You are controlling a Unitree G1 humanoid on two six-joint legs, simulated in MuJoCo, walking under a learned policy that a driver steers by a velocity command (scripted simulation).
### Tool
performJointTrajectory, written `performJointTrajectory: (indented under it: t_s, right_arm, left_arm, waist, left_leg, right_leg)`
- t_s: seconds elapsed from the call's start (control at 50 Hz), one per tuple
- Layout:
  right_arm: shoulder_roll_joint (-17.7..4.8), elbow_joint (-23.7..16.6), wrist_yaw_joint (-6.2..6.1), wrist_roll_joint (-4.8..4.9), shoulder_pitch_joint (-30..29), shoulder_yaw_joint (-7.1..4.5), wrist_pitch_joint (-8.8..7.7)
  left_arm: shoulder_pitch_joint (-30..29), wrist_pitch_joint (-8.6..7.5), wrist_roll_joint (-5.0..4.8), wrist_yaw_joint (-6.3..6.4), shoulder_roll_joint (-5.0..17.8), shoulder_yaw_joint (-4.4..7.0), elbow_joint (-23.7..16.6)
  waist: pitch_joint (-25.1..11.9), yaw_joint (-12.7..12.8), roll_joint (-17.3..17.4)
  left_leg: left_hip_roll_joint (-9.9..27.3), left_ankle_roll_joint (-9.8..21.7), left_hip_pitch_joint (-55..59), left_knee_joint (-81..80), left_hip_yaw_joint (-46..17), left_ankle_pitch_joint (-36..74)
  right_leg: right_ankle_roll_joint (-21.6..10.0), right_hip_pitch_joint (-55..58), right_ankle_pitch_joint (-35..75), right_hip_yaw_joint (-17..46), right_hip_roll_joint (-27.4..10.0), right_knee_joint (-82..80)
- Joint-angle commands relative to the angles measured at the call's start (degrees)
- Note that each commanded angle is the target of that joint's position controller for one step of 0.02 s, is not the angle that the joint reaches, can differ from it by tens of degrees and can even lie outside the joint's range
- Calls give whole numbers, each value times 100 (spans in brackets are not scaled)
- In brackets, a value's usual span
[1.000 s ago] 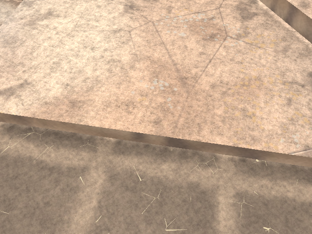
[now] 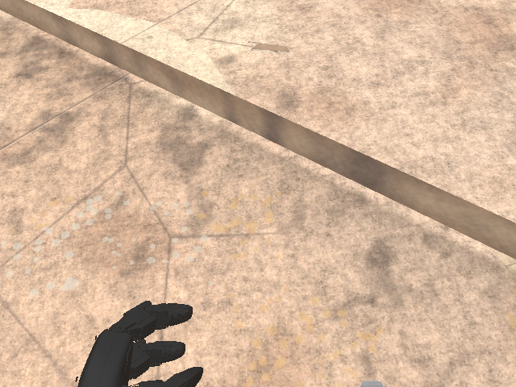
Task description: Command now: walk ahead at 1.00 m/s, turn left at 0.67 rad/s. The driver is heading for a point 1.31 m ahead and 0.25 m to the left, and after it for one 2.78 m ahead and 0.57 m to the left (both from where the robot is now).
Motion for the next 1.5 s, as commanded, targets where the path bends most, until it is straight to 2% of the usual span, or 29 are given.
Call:
performJointTrajectory:
  t_s: [0.02,0.06,0.08,0.1,0.12,0.16,0.2,0.28,0.4,0.46,0.48,0.5,0.52,0.54,0.6,0.86,0.92,0.96,0.98,1.0,1.02,1.08,1.2,1.34,1.36,1.4,1.42,1.46,1.5]
  right_arm:
    - [-1495,-1151,-31,143,-1588,-318,-421]
    - [-2230,-1246,192,21,-1960,-482,-467]
    - [-1102,-1434,203,-195,-1978,-236,-514]
    - [-453,-1794,299,23,-1257,-97,-561]
    - [-465,-1654,299,289,-833,-133,-468]
    - [206,-1840,271,175,-1338,42,-146]
    - [129,-1995,338,210,-1461,-4,173]
    - [-161,-2357,326,76,-2121,-50,423]
    - [-826,-2205,522,146,-2164,-275,230]
    - [-1619,-1733,464,224,-330,-672,425]
    - [-1728,-1361,394,191,545,-766,430]
    - [-1595,-1165,459,14,-31,-594,327]
    - [-1440,-1782,506,-107,-979,-327,64]
    - [-1078,-1943,540,-83,-1069,-348,-54]
    - [-1053,-1814,515,-134,-1611,-301,-359]
    - [-975,-885,13,-233,-606,-59,-405]
    - [-1329,-875,-139,-410,-786,-196,-205]
    - [-1599,-1242,-159,-477,-2072,-311,-155]
    - [-431,-1447,47,-567,-2070,-12,-350]
    - [-129,-1884,209,29,-1215,189,-596]
    - [-750,-1970,279,108,-1907,121,-784]
    - [-729,-2102,204,-155,-2355,90,-771]
    - [-450,-2648,53,-384,-3505,141,-554]
    - [-839,-2929,10,-72,-3693,-214,-576]
    - [-864,-2600,29,-160,-2499,-260,-577]
    - [-1028,-2333,143,-505,-1225,-124,-471]
    - [-1120,-2399,158,-460,-1658,-206,-331]
    - [-653,-2449,-103,-307,-2332,-150,-67]
    - [-655,-2287,-173,-246,-2678,-34,67]
  left_arm:
    - [1099,-221,71,67,667,268,-517]
    - [3651,139,-279,501,1795,912,-19]
    - [4143,184,-274,523,2238,958,354]
    - [3555,138,-3,545,2332,830,358]
    - [2480,116,-18,488,1710,739,76]
    - [2002,175,-175,283,893,623,579]
    - [1581,226,-8,161,205,512,1101]
    - [1059,182,-8,276,428,639,1385]
    - [884,146,-79,454,1930,1043,1309]
    - [555,312,-258,342,2117,1159,1115]
    - [214,261,-272,302,1736,1035,1103]
    - [411,80,-98,257,431,689,957]
    - [1521,-167,-214,182,230,530,396]
    - [1020,-275,-453,140,1036,650,416]
    - [698,-64,-321,233,1076,660,668]
    - [-993,85,-409,-269,710,607,479]
    - [-95,174,-461,-280,1179,852,576]
    - [3126,415,-461,-103,1809,1151,1422]
    - [3493,511,-351,-2,1715,1017,1759]
    - [2944,364,-60,-21,1813,1024,1464]
    - [2838,348,-89,56,1462,1035,1313]
    - [1684,133,-96,-9,1221,925,1098]
    - [1597,215,-330,260,1183,865,1103]
    - [1837,561,-405,454,1250,1024,1270]
    - [1525,616,-342,487,1140,994,1121]
    - [2884,657,-209,419,348,645,718]
    - [3196,695,-321,328,1141,789,763]
    - [1659,861,-375,368,1361,865,473]
    - [1217,1048,-240,398,1014,736,230]
  waist:
    - [-424,1668,-137]
    - [-2186,3213,357]
    - [-2314,2592,-1127]
    - [-2319,1577,-3871]
    - [-1535,1080,-2763]
    - [119,715,-977]
    - [679,168,-689]
    - [1140,-54,-789]
    - [92,-367,-373]
    - [-740,-1365,-896]
    - [-570,-1817,-76]
    - [427,-862,2076]
    - [-853,359,2857]
    - [-685,16,1403]
    - [174,430,-658]
    - [636,-291,232]
    - [-15,444,918]
    - [-983,2151,787]
    - [-920,1608,-1410]
    - [-2038,778,-2363]
    - [-1728,1205,-1069]
    - [-119,152,698]
    - [742,224,-4]
    - [-303,238,-873]
    - [-1056,-347,-930]
    - [-3142,124,1921]
    - [-3342,196,1668]
    - [-1822,-39,614]
    - [-487,223,160]
  left_leg:
    - [864,1168,-5378,-1217,-963,4857]
    - [666,308,-3764,2290,-914,7730]
    - [181,19,-3638,4891,-995,2772]
    - [-328,226,-4008,7092,-890,655]
    - [-83,125,-4671,8256,-583,963]
    - [455,239,-5158,8962,-12,1116]
    - [814,422,-4961,8704,143,861]
    - [1077,356,-4780,6461,318,1218]
    - [499,472,-2580,3596,1695,2427]
    - [136,962,-425,3041,1674,1482]
    - [330,1345,741,2069,1081,1975]
    - [200,1346,563,2194,102,2739]
    - [1321,2376,1193,744,-3372,477]
    - [1834,2322,828,-538,-4299,-1207]
    - [1722,1721,-1256,-347,-3173,-998]
    - [1031,-10,-111,-860,1433,5137]
    - [1307,-240,865,776,1565,9018]
    - [1198,-306,-727,4434,1521,9349]
    - [98,-284,-3275,7136,1099,433]
    - [-337,-377,-5172,8582,-160,-1136]
    - [-41,78,-5315,7810,-395,-129]
    - [435,154,-4329,6280,-422,685]
    - [491,-479,-3088,3226,359,1983]
    - [-266,-437,-1348,347,195,3660]
    - [94,-296,-105,400,89,4535]
    - [3318,1182,2935,1858,-2984,8877]
    - [3715,1838,2707,1857,-3197,7692]
    - [2711,1477,1086,688,-2343,2680]
    - [1914,1139,-1138,98,-1523,2421]
  right_leg:
    - [-5,6670,2163,-850,707,-1447]
    - [-175,8149,1343,-51,515,-2685]
    - [-483,7929,278,2180,-744,-3363]
    - [-851,7182,187,5335,-1679,-6296]
    - [-1257,6526,-709,5958,-2155,-6881]
    - [-1314,4909,-766,4052,-1967,-6579]
    - [-912,3835,41,1985,-1568,-6328]
    - [-513,3758,2100,-542,-1069,-7022]
    - [-685,5342,5628,-1726,-711,-6726]
    - [-705,5505,8116,-1497,-956,-3880]
    - [-464,4332,5175,-1338,-340,-1369]
    - [-378,2347,-327,-838,782,1266]
    - [-537,996,-481,523,959,1678]
    - [-628,786,373,672,687,1274]
    - [-582,1530,1495,706,-101,-213]
    - [-670,2253,4815,-680,634,-5031]
    - [-916,3190,3750,-1244,1314,-4849]
    - [-1431,6362,3659,-254,819,-4891]
    - [-1646,7946,3175,587,360,-3968]
    - [-3106,9051,-65,4336,-850,-5439]
    - [-2719,8619,-1448,5076,-840,-6868]
    - [-2331,5536,166,4121,-239,-7244]
    - [-1947,2984,3080,2004,892,-7180]
    - [-668,4506,4569,2479,1184,-4645]
    - [-350,4339,4562,2203,1358,-3187]
    - [34,2042,-2126,1569,1822,641]
    - [319,1603,-1459,1351,1137,1988]
    - [416,735,-176,460,448,1812]
    - [437,1429,-223,344,397,1674]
